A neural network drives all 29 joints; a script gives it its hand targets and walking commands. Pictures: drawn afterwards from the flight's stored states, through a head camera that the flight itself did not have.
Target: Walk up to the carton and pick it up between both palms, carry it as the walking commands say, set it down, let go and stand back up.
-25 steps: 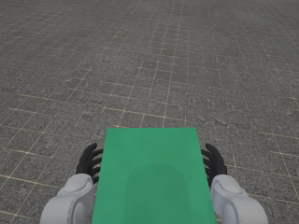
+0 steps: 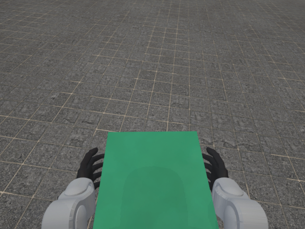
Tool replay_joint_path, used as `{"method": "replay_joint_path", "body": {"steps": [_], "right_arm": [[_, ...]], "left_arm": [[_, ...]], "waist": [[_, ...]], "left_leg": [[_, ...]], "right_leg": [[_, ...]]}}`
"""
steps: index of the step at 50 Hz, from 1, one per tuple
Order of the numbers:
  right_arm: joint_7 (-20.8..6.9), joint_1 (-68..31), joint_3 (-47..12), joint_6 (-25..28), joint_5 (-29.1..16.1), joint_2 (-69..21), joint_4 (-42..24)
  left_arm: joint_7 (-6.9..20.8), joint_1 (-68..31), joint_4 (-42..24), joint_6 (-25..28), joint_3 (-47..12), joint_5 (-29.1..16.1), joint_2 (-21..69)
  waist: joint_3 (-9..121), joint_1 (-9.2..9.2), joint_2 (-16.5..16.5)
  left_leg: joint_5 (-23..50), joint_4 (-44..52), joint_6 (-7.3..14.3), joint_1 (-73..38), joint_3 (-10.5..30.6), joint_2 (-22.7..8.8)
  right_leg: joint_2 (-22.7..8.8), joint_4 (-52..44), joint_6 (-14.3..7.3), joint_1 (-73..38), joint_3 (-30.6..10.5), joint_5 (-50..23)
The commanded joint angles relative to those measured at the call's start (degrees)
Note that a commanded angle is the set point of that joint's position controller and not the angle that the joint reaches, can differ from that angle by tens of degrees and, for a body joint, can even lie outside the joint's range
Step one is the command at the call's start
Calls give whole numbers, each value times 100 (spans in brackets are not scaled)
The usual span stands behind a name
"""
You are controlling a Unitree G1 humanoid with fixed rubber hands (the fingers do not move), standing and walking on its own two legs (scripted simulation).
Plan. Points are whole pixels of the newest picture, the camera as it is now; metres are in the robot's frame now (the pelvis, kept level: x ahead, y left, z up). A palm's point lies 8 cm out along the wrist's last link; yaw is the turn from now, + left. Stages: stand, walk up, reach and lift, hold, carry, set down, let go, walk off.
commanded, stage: carry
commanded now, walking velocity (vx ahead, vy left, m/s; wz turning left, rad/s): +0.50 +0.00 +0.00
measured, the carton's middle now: (152, 198) +0.22 +0.00 +0.02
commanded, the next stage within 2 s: none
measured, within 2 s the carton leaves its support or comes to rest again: neither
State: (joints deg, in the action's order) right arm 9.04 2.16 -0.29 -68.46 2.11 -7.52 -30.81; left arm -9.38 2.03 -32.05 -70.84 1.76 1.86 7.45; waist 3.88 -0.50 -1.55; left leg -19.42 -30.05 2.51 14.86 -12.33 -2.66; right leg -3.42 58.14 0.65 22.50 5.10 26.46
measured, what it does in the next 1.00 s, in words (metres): walks ahead: right foot, then left foot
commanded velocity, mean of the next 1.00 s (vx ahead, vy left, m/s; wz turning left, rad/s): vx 0.20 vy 0.00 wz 0.00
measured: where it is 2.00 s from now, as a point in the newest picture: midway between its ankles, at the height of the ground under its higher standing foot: (132, 132)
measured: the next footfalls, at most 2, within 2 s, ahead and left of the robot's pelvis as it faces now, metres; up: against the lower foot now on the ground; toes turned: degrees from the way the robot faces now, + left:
right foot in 0.14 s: +0.23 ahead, -0.11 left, +0.00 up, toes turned -8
left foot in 0.42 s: +0.35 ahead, +0.12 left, +0.00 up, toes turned +12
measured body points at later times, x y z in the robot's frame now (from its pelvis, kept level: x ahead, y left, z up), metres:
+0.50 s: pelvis +0.32 +0.03 -0.01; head +0.34 +0.05 +0.44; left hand +0.55 +0.20 +0.06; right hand +0.59 -0.09 +0.08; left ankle +0.31 +0.11 -0.73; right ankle +0.20 -0.10 -0.70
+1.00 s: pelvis +0.59 +0.04 +0.00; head +0.63 +0.07 +0.44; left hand +0.83 +0.22 +0.05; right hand +0.86 -0.08 +0.07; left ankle +0.53 +0.14 -0.73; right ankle +0.54 -0.04 -0.73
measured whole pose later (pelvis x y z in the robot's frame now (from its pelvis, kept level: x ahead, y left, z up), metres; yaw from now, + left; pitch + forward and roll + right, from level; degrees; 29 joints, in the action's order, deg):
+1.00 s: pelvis +0.59 +0.04 +0.00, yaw +2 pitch +5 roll -1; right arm 8.7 0.4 0.5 -66.3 1.6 -7.4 -31.0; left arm -9.2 2.2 -32.3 -67.0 1.0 2.4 7.5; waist 0.7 2.1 -1.3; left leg -21.9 -33.2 0.9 15.0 -5.1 -2.2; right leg -0.2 32.9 -1.5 15.4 10.3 20.3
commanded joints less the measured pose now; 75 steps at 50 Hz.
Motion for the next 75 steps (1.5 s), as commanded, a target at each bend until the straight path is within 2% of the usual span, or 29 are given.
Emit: {"method": "replay_joint_path", "body": {"steps": [1,7,9,10,15,20,21,22,23,26,32,35,37,42,45,49,53,55,57,58,59,62,64,65,66,67,70,73,75], "right_arm": [[-841,-2803,-3652,230,-1917,-4991,-1220],[-875,-2814,-3864,275,-2004,-4708,-1352],[-900,-2788,-3905,140,-1948,-4390,-1471],[-927,-2748,-3939,128,-2025,-4476,-1375],[-948,-2622,-3613,273,-1910,-4974,-1085],[-840,-2149,-3355,360,-1653,-4729,-1074],[-814,-1963,-3313,340,-1625,-4611,-987],[-774,-1788,-3159,343,-1535,-4357,-863],[-743,-1643,-3151,335,-1538,-4387,-766],[-726,-2068,-3301,316,-1621,-4521,-1159],[-886,-2631,-3723,353,-1997,-4768,-1297],[-909,-2688,-3799,371,-2069,-4551,-1490],[-918,-2727,-3910,258,-2094,-4417,-1537],[-932,-2666,-3746,265,-1996,-4735,-1171],[-925,-2481,-3565,355,-1866,-4843,-1064],[-855,-2273,-3375,456,-1650,-4871,-960],[-814,-2338,-3398,382,-1661,-4749,-1084],[-795,-2375,-3397,294,-1658,-4516,-1127],[-747,-2291,-3324,213,-1605,-4252,-1082],[-751,-2439,-3424,171,-1677,-4220,-1198],[-786,-2565,-3523,147,-1757,-4349,-1231],[-852,-2712,-3570,139,-1816,-4376,-895],[-882,-2835,-3602,164,-1850,-4571,-885],[-875,-2678,-3511,182,-1822,-4552,-768],[-870,-2713,-3357,223,-1749,-4446,-489],[-855,-2664,-3296,286,-1693,-4618,-376],[-851,-3026,-3262,439,-1603,-4682,-608],[-911,-3378,-3276,833,-1599,-4697,-340],[-902,-3191,-3293,926,-1628,-4658,-265]], "left_arm": [[946,-2543,-713,379,-3767,-1787,5153],[819,-2139,-735,534,-3610,-1644,4939],[730,-1941,-540,487,-3495,-1433,4614],[730,-1913,-508,499,-3462,-1474,4720],[872,-2665,-957,577,-3875,-1875,5222],[883,-2707,-1166,553,-4229,-2114,5016],[861,-2673,-1206,506,-4237,-2042,4889],[864,-2833,-1442,457,-4289,-2053,4749],[892,-2748,-1437,397,-4248,-2053,4585],[885,-2525,-970,376,-4068,-1974,4800],[776,-2138,-784,553,-3686,-1545,4921],[738,-2044,-866,610,-3607,-1497,4778],[696,-1993,-806,588,-3570,-1433,4640],[815,-2374,-825,580,-3671,-1647,4927],[870,-2625,-929,612,-3965,-1810,5077],[953,-2978,-1319,587,-4234,-2007,4939],[906,-2546,-954,511,-4093,-1833,4971],[876,-2263,-715,441,-3935,-1738,4852],[863,-2228,-589,371,-3821,-1728,4638],[836,-2020,-468,383,-3696,-1664,4609],[803,-2098,-459,413,-3671,-1654,4719],[770,-2271,-605,399,-3584,-1500,4519],[758,-2706,-816,412,-3733,-1574,4496],[761,-2880,-844,410,-3790,-1633,4465],[789,-2947,-752,410,-3810,-1588,4394],[861,-3141,-870,409,-4041,-1741,4497],[918,-3148,-524,562,-3859,-1713,4764],[979,-3016,-50,995,-3470,-1535,4819],[979,-2910,59,1124,-3421,-1525,4887]], "waist": [[1075,-60,871],[1926,236,260],[2113,290,-1516],[2178,305,-1263],[1633,192,-486],[1531,6,-222],[1676,-103,325],[1755,-272,1973],[1856,-269,2571],[1520,-186,880],[1419,-78,1317],[2305,141,516],[2628,203,-1177],[1960,123,-647],[2158,-5,-401],[2275,-34,1203],[1752,-11,1590],[1559,84,1384],[1924,144,318],[2059,289,-972],[1691,279,-2174],[601,242,-591],[638,-39,-452],[1096,-301,296],[1206,-163,1926],[1111,-50,1914],[344,-38,972],[832,48,1203],[1837,117,406]], "left_leg": [[2497,1662,692,-2509,1796,-1680],[3524,-576,-137,23,99,-674],[-649,-3280,-345,2323,403,423],[-1230,-4141,-252,2931,843,347],[-566,-2116,-249,2495,1299,-509],[1022,895,-209,-546,58,130],[1141,867,-73,-1813,444,-163],[1997,1148,474,-3033,2611,-1388],[4559,836,1255,-4127,3841,-2121],[6391,521,979,-4155,2765,-1904],[6808,551,210,-2590,816,-1052],[4731,-1097,-274,-877,212,-570],[-1232,-3189,-437,1385,823,299],[-1113,-1202,-386,1257,1187,-264],[645,858,-463,-132,687,-94],[7388,-349,16,-2079,1511,-1113],[9409,-542,114,-3208,1577,-1084],[9893,-840,20,-2990,1325,-977],[7320,-1942,-242,-678,816,-563],[3880,-3274,-464,1551,435,-130],[-1767,-3911,-548,3548,289,515],[-1990,-2310,-120,3484,663,417],[-121,-154,-101,1102,147,647],[3231,375,87,-776,807,291],[7534,284,806,-2109,2967,-1160],[9333,-54,1272,-1843,3361,-1339],[7811,39,1024,-1617,2848,-1243],[8446,-550,573,-1748,1658,-878],[7381,-1777,169,-709,1141,-635]], "right_leg": [[-250,-1768,-45,1532,-5,-463],[144,-3405,-481,-3198,355,-2190],[-1981,-4053,-1759,-4556,-3378,-2978],[-2194,-3863,-2091,-4762,-3378,-4086],[-1794,-4242,-1256,-3552,-1795,-3216],[-1003,-3694,-541,-1620,91,-1938],[-654,-2862,-261,-678,424,-1939],[89,-904,121,876,817,-1228],[407,196,149,2180,433,332],[85,411,-54,3022,-111,342],[601,-2884,-110,174,666,-1604],[30,-3271,-487,-2866,379,-4784],[-1935,-2784,-1719,-4649,-1921,-9453],[-1538,-3194,-1174,-3607,-1077,-7301],[-1093,-2641,-638,-2907,-219,-6766],[-269,-2086,42,-1020,168,-3893],[535,-2086,-27,617,735,-456],[725,-2612,-75,315,956,-390],[84,-2787,-276,-2476,507,-5135],[-771,-2088,-830,-4499,-497,-9367],[-1594,-1946,-1503,-5725,-1423,-12225],[-1405,-2311,-1078,-4256,-1236,-9701],[-826,-1173,-554,-2510,140,-8684],[-522,400,-216,-1180,557,-6889],[516,1586,221,773,601,-1038],[586,1215,4,613,-258,915],[354,253,-158,1405,-434,902],[458,-1667,-206,527,140,380],[155,-2454,-494,-1823,-261,-3479]]}}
